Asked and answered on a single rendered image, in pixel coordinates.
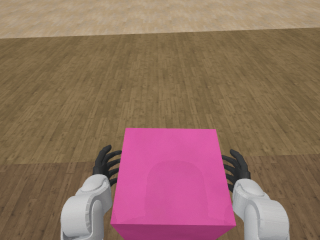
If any right robot forearm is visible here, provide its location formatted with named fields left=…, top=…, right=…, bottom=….
left=232, top=178, right=290, bottom=240

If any carton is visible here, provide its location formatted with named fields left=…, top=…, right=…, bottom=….
left=110, top=128, right=236, bottom=240

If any robot left hand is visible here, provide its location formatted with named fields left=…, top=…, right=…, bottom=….
left=92, top=145, right=122, bottom=187

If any robot right hand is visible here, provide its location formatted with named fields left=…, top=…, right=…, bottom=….
left=221, top=149, right=251, bottom=193

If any left robot forearm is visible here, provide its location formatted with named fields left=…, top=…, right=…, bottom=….
left=60, top=174, right=113, bottom=240

